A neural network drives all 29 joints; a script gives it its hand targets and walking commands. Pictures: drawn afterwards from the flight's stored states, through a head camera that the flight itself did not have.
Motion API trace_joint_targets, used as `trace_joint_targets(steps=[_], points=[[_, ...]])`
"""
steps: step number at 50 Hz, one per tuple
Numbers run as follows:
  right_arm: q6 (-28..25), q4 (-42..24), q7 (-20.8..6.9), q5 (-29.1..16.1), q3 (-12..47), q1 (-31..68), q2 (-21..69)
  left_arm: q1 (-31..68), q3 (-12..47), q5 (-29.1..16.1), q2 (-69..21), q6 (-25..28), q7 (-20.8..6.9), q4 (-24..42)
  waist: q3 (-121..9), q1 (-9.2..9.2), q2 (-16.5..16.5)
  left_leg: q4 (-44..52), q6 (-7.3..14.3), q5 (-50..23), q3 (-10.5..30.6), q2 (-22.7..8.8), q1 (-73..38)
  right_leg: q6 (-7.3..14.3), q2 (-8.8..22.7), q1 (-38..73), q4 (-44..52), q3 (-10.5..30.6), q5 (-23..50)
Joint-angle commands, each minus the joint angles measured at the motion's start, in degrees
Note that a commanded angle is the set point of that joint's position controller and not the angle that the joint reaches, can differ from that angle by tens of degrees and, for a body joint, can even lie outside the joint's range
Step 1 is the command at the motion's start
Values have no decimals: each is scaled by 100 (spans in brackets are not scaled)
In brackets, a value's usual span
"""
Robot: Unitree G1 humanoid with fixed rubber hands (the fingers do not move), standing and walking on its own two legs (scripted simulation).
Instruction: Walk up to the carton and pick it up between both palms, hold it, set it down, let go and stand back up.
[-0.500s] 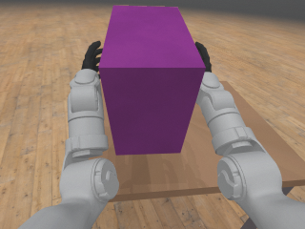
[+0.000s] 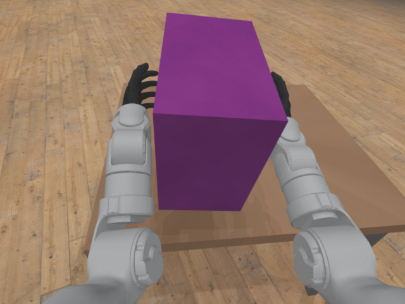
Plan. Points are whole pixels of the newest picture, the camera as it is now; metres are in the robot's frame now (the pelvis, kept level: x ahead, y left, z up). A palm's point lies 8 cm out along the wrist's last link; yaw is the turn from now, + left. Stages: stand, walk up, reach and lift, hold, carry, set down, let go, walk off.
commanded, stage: set down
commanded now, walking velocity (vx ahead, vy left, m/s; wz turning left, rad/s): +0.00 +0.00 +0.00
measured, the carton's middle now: (205, 115) +0.44 -0.01 +0.18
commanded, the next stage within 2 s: none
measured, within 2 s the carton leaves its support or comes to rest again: neither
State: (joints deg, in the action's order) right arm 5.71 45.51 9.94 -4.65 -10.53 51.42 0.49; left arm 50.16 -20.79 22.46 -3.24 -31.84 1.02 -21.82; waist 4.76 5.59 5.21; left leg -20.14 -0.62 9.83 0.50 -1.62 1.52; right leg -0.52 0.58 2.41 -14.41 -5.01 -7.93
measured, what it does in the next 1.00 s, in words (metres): stands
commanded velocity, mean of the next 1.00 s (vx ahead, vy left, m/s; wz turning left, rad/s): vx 0.00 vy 0.00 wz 0.00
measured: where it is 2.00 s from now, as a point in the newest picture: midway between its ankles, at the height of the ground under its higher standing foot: outside the picture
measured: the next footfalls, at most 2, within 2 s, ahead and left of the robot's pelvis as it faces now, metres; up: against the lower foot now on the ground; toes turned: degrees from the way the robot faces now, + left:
none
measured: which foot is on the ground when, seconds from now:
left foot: down 0.00-1.00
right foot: down 0.00-1.00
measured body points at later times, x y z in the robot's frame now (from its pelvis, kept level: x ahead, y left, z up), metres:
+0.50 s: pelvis +0.01 -0.01 +0.00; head -0.02 +0.03 +0.45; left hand +0.43 +0.12 +0.19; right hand +0.42 -0.15 +0.19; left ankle +0.03 +0.12 -0.75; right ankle +0.01 -0.12 -0.75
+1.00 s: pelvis +0.01 -0.01 +0.00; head +0.00 +0.03 +0.45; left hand +0.45 +0.11 +0.16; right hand +0.43 -0.16 +0.17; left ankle +0.03 +0.12 -0.75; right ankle +0.01 -0.12 -0.75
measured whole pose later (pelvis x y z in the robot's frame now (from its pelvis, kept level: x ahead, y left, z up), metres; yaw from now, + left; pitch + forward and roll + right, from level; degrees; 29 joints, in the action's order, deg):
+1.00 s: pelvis +0.01 -0.01 +0.00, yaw -1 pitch -4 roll -1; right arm -1.2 57.2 6.6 9.9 -24.7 52.7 3.2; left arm 50.2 -26.6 21.3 -3.8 -17.0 3.1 -42.1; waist 1.6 3.2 3.9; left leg -17.5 -1.2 9.0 -0.8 -2.1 4.6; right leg -0.1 0.2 -2.4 -14.2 -3.8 -8.0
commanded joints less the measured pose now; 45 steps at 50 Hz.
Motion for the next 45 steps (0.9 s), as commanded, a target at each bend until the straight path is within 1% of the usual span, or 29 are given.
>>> trace_joint_targets(steps=[1,4,6,7,9,10,13,15,17,19,20,21,22,23,25,30,31,35,38,43,45], points=[[-481,-1206,-545,67,1248,4356,2228,3108,2018,-622,-2782,142,-882,-219,-2648,-22,-563,162,-124,-1365,-340,292,-1124,-227,-311,169,131,-394,1006],[-516,-1043,-573,201,1100,4321,2253,3155,1836,-564,-2749,232,-932,-345,-2640,-24,-538,249,-90,-1216,-397,314,-1004,-263,-293,295,132,-373,1059],[-593,-1021,-599,235,1001,4356,2268,3267,1894,-604,-2810,335,-915,-326,-2728,4,-600,215,-151,-1360,-394,306,-1050,-245,-311,272,118,-389,1128],[-618,-958,-610,289,948,4373,2255,3274,1884,-612,-2830,370,-908,-444,-2732,42,-606,203,-170,-1385,-380,300,-1102,-230,-315,220,126,-401,1135],[-654,-825,-631,379,861,4306,2263,3295,1862,-595,-2823,464,-895,-491,-2726,57,-609,192,-185,-1425,-389,305,-1155,-232,-315,168,126,-416,1156],[-685,-819,-632,414,851,4291,2287,3313,1895,-635,-2848,518,-886,-460,-2788,86,-616,167,-198,-1495,-372,302,-1201,-233,-323,167,116,-421,1229],[-791,-872,-650,404,903,4312,2374,3359,2028,-715,-2971,672,-831,-438,-3030,88,-682,67,-257,-1832,-334,295,-1289,-236,-341,199,54,-411,1534],[-790,-759,-652,474,870,4274,2350,3309,1994,-700,-2955,731,-815,-606,-2937,100,-624,77,-250,-1749,-351,302,-1225,-267,-350,201,60,-409,1528],[-812,-695,-666,499,818,4274,2380,3411,2024,-718,-2972,814,-791,-573,-2981,85,-681,98,-270,-1678,-351,304,-1186,-250,-336,180,50,-408,1489],[-813,-576,-695,547,785,4259,2402,3393,1941,-694,-2956,850,-767,-756,-2895,40,-661,144,-241,-1564,-359,291,-1121,-245,-325,153,66,-384,1386],[-832,-600,-708,549,777,4271,2423,3399,1935,-693,-2952,891,-748,-733,-2948,-17,-679,142,-245,-1615,-367,298,-1097,-246,-322,146,39,-378,1442],[-836,-559,-719,558,781,4244,2470,3429,1913,-701,-2952,928,-734,-758,-3034,-9,-651,121,-236,-1657,-382,296,-1104,-260,-324,196,20,-362,1573],[-836,-534,-729,568,789,4238,2482,3385,1885,-696,-2915,962,-729,-803,-3057,-43,-640,113,-229,-1683,-384,313,-1057,-273,-313,236,-3,-345,1672],[-834,-519,-735,588,773,4271,2500,3416,1842,-698,-2926,984,-726,-889,-3062,-43,-609,146,-209,-1578,-380,312,-1000,-284,-307,264,-2,-329,1661],[-829,-385,-759,643,716,4274,2528,3579,1833,-701,-2919,1070,-695,-858,-3087,-46,-617,185,-203,-1496,-383,310,-969,-279,-302,257,-15,-314,1647],[-881,-182,-831,803,553,4231,2605,3569,1593,-626,-2886,1247,-639,-1203,-3144,-156,-556,218,-183,-1410,-436,304,-850,-294,-303,277,-37,-290,1704],[-905,-185,-843,844,537,4253,2626,3599,1570,-633,-2886,1287,-632,-1223,-3217,-163,-555,219,-174,-1440,-439,309,-830,-296,-299,285,-62,-286,1804],[-940,-6,-915,1007,362,4205,2645,3605,1471,-603,-2885,1411,-599,-1421,-3232,-183,-582,247,-187,-1415,-461,295,-813,-284,-292,238,-68,-272,1808],[-949,194,-953,1153,174,4103,2633,3641,1351,-555,-2834,1487,-580,-1548,-3172,-154,-559,275,-193,-1327,-495,285,-749,-292,-293,237,-59,-269,1780],[-1035,227,-1025,1295,54,4110,2653,3693,1312,-556,-2839,1643,-531,-1595,-3392,-176,-597,219,-214,-1580,-511,273,-779,-277,-283,263,-124,-254,2052],[-1040,315,-1050,1383,-27,4050,2655,3651,1234,-504,-2796,1677,-529,-1708,-3286,-190,-596,238,-226,-1516,-526,259,-704,-290,-279,240,-119,-258,2018]])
